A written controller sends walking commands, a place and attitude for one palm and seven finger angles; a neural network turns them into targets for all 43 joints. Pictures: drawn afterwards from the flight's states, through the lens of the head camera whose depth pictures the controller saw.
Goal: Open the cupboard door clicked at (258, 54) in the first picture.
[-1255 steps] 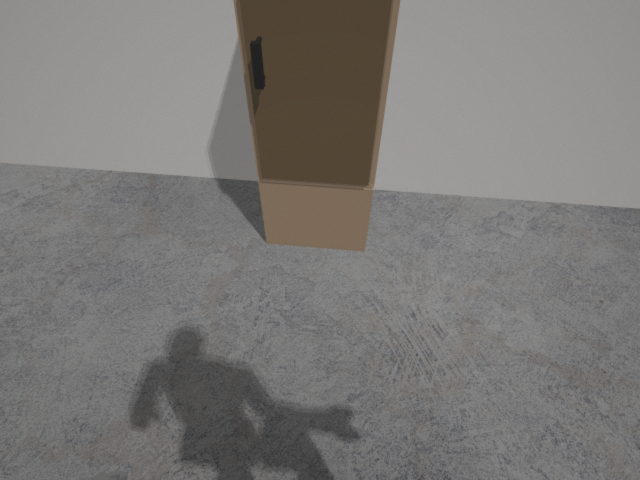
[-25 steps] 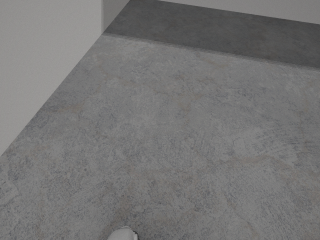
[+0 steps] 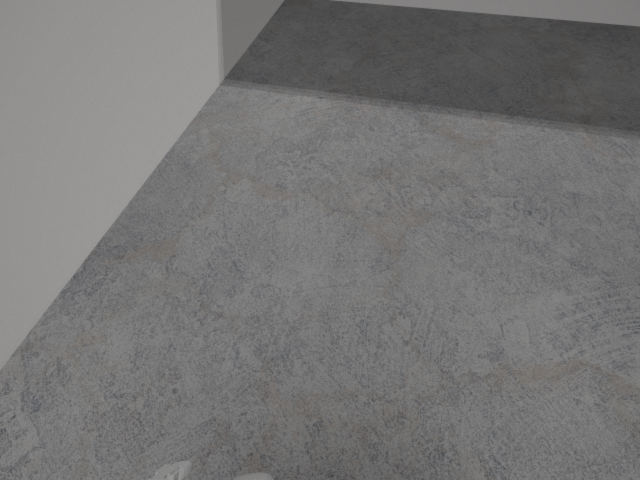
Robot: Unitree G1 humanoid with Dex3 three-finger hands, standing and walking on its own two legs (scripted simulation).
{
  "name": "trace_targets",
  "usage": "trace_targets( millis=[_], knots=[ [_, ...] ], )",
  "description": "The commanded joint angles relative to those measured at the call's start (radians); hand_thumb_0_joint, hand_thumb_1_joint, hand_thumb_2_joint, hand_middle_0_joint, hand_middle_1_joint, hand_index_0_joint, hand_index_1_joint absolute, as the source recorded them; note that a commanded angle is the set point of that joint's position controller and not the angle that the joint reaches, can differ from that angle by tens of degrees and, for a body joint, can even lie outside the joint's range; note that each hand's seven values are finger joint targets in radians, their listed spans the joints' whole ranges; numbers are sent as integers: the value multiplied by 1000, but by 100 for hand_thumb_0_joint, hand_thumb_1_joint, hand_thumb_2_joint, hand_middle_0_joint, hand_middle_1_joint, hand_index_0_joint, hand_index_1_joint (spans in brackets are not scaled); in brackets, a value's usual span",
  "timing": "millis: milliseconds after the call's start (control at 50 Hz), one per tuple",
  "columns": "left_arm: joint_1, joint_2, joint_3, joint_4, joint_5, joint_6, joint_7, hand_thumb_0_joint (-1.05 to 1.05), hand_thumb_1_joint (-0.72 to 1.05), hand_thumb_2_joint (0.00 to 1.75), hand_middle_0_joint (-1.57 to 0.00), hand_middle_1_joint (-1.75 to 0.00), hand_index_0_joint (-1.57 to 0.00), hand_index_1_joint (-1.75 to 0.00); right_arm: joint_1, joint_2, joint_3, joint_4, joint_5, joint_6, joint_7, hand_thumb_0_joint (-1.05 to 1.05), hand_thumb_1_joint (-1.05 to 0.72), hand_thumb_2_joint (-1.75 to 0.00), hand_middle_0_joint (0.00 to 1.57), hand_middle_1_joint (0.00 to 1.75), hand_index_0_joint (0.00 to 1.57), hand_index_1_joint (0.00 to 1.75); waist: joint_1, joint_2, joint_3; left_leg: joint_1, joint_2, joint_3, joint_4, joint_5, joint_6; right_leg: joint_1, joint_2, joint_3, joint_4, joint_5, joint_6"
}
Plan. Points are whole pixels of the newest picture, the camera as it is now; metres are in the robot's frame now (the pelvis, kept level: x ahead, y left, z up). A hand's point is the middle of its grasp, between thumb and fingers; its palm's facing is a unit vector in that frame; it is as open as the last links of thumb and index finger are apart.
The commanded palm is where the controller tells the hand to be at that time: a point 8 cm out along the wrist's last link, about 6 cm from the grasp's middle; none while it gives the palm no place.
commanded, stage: turn to face it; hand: left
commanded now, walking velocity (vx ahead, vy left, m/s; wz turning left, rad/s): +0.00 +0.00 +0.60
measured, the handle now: out of the picture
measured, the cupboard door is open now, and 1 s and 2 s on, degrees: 48 48 48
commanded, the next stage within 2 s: none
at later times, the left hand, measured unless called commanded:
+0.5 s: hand out of the picture +0.12 +0.22 -0.15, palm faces +0.29 -0.92 -0.28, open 7.4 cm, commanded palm none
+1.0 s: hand out of the picture +0.01 +0.17 -0.18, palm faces +0.61 -0.75 -0.26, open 7.4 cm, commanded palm none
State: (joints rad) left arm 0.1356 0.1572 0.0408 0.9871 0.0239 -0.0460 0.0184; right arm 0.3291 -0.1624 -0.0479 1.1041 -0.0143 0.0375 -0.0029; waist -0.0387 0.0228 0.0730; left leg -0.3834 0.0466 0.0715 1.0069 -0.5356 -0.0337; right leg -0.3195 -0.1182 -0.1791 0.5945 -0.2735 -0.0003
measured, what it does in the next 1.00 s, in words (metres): walks ahead, turning left: left foot, then right foot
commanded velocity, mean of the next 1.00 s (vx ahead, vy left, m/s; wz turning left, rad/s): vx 0.00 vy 0.00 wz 0.60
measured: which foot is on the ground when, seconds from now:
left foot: up 0.00-0.18, down 0.20-0.54, up 0.56-0.88, down 0.90-1.00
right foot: down 0.00-0.18, up 0.20-0.52, down 0.54-0.88, up 0.90-1.00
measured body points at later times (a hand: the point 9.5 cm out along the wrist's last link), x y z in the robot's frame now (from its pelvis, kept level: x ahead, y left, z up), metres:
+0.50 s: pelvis +0.07 -0.02 +0.00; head +0.13 -0.01 +0.45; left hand +0.10 +0.27 -0.13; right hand +0.24 -0.24 -0.14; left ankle +0.07 +0.12 -0.73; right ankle +0.11 -0.14 -0.71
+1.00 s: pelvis +0.10 -0.03 -0.01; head +0.14 +0.02 +0.44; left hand -0.02 +0.21 -0.16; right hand +0.35 -0.16 -0.14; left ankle +0.04 +0.06 -0.73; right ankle +0.14 -0.16 -0.67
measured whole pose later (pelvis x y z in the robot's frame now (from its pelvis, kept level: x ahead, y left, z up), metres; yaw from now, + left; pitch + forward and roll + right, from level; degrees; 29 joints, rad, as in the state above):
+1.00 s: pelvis +0.10 -0.03 -0.01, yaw +37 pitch +1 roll +1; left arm 0.21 0.25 0.07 0.94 0.02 0.06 0.02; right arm 0.10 -0.22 -0.06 0.88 -0.02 0.03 0.01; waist 0.01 -0.05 0.12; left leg -0.33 0.00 0.06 0.63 -0.32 0.03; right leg -0.45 -0.12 -0.07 1.09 -0.52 0.07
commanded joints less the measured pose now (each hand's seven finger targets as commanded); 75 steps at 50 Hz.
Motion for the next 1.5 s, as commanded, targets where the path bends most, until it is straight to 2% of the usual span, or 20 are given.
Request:
trace_targets(
  millis=[0, 120, 140, 160, 200, 300, 460, 480, 520, 620, 740, 820, 840, 860, 880, 980, 1160, 1220, 1300, 1480],
  knots=[
    [110, 173, 46, -29, 4, 11, 18, 0, 90, 90, -20, -30, -20, -30, -76, -40, -9, -119, 6, -21, 14, 0, -90, -90, 20, 30, 20, 30, 56, -203, -126, -136, 42, 2, -14, 47, -16, 229, -270, 90, -206, 564, -108],
    [68, 206, 64, -67, -3, 26, 8, 0, 90, 90, -20, -30, -20, -30, -59, -77, -18, -164, -5, -17, 29, 0, -90, -90, 20, 30, 20, 30, 14, -148, -109, 96, -14, 95, -428, 291, -1, 122, -234, -37, -43, 402, -36],
    [64, 194, 62, -82, -7, 32, 4, 0, 90, 90, -20, -30, -20, -30, 3, -137, -32, -158, -9, -24, 29, 0, -90, -90, 20, 30, 20, 30, -27, -30, -156, 243, 27, 31, -530, 448, 18, 33, -208, -54, 99, 284, 3],
    [60, 138, 52, -123, -18, 41, -4, 0, 90, 90, -20, -30, -20, -30, 63, -267, -61, -170, -21, -31, 22, 0, -90, -90, 20, 30, 20, 30, -58, 308, -185, 354, 304, -374, -611, 775, 163, -216, -52, -76, 347, -245, 89],
    [-49, 131, 40, -174, -2, 55, 6, 0, 90, 90, -20, -30, -20, -30, 77, -313, -71, -172, -17, -30, -2, 0, -90, -90, 20, 30, 20, 30, -76, 216, -194, 315, 395, -490, -649, 741, 266, -329, 7, 136, 604, -381, 76],
    [28, 135, 46, -118, -4, 64, -9, 0, 90, 90, -20, -30, -20, -30, -122, -254, -53, -243, -13, -42, -13, 0, -90, -90, 20, 30, 20, 30, 21, 129, -156, 226, 219, -249, -628, 733, 183, -260, 20, 173, 529, -145, 86],
    [118, 150, 46, -143, -10, 54, -5, 0, 90, 90, -20, -30, -20, -30, -219, -280, -76, -290, -10, -10, 2, 0, -90, -90, 20, 30, 20, 30, 62, 127, -148, 42, 147, -302, -558, 536, 149, 101, 108, 108, -18, -9, 64],
    [167, 191, 55, -142, -4, 44, -1, 0, 90, 90, -20, -30, -20, -30, -236, -252, -74, -304, -2, -8, 6, 0, -90, -90, 20, 30, 20, 30, 91, 37, -155, -43, 85, -265, -477, 418, 102, 213, 55, 159, -175, 54, 50],
    [170, 327, 68, -157, 9, 36, 10, 0, 90, 90, -20, -30, -20, -30, -258, -185, -63, -338, 0, -7, 19, 0, -90, -90, 20, 30, 20, 30, 111, -328, -116, -252, -94, -79, 27, -95, -3, 202, -389, 553, -337, 166, -145],
    [46, 201, 39, -185, 1, 31, 18, 0, 90, 90, -20, -30, -20, -30, -233, -149, -48, -274, -1, 16, 33, 0, -90, -90, 20, 30, 20, 30, 30, -234, -93, -210, -11, -60, 163, 96, -34, 190, -198, 177, -203, 510, -103],
    [163, 260, 59, -139, 3, 30, 15, 0, 90, 90, -20, -30, -20, -30, -302, -114, -24, -284, 7, 7, 40, 0, -90, -90, 20, 30, 20, 30, 91, -242, -133, -106, -38, 41, -211, 86, -22, 347, -229, 95, -122, 728, -100],
    [139, 273, 73, -134, -3, 33, 6, 0, 90, 90, -20, -30, -20, -30, -225, -145, -33, -273, 2, -3, 35, 0, -90, -90, 20, 30, 20, 30, 41, -205, -147, 114, -57, 68, -464, 242, 9, 232, -235, 26, 4, 637, -46],
    [117, 261, 71, -145, -10, 35, 2, 0, 90, 90, -20, -30, -20, -30, -139, -197, -47, -254, -4, -11, 33, 0, -90, -90, 20, 30, 20, 30, -12, -101, -198, 300, 2, 5, -565, 427, 40, 107, -219, -7, 154, 499, -3],
    [98, 189, 59, -187, -16, 41, -8, 0, 90, 90, -20, -30, -20, -30, -58, -320, -80, -244, -14, -18, 26, 0, -90, -90, 20, 30, 20, 30, -58, 224, -242, 483, 291, -387, -594, 796, 184, -200, -62, -39, 395, -130, 80],
    [13, 173, 38, -231, -6, 52, -1, 0, 90, 90, -20, -30, -20, -30, 10, -361, -86, -227, -6, -7, 19, 0, -90, -90, 20, 30, 20, 30, -83, 228, -221, 457, 402, -461, -605, 979, 281, -296, -14, 75, 535, -400, 81],
    [34, 169, 50, -155, -5, 76, -8, 0, 90, 90, -20, -30, -20, -30, -184, -270, -62, -270, -11, -21, -9, 0, -90, -90, 20, 30, 20, 30, 21, 122, -115, 211, 207, -271, -645, 663, 194, -244, 2, 180, 545, -158, 85],
    [130, 161, 52, -157, -11, 54, -7, 0, 90, 90, -20, -30, -20, -30, -241, -273, -77, -286, -9, -4, 1, 0, -90, -90, 20, 30, 20, 30, 72, 124, -122, 25, 118, -311, -540, 513, 139, 138, 104, 102, -43, 9, 64],
    [181, 330, 70, -164, 5, 38, 10, 0, 90, 90, -20, -30, -20, -30, -244, -179, -64, -325, -1, -4, 17, 0, -90, -90, 20, 30, 20, 30, 115, -308, -130, -231, -94, -104, 65, -100, 5, 233, -391, 525, -311, 187, -148],
    [27, 205, 41, -199, -1, 38, 19, 0, 90, 90, -20, -30, -20, -30, -214, -159, -56, -267, -2, 19, 30, 0, -90, -90, 20, 30, 20, 30, 23, -246, -87, -205, -13, -92, 240, 99, -25, 157, -212, 218, -232, 383, -110],
    [136, 266, 69, -143, 6, 37, 12, 0, 90, 90, -20, -30, -20, -30, -265, -120, -30, -273, 7, 3, 37, 0, -90, -90, 20, 30, 20, 30, 78, -231, -118, -17, -40, 43, -312, 106, -10, 277, -255, 79, -102, 602, -93]
  ],
)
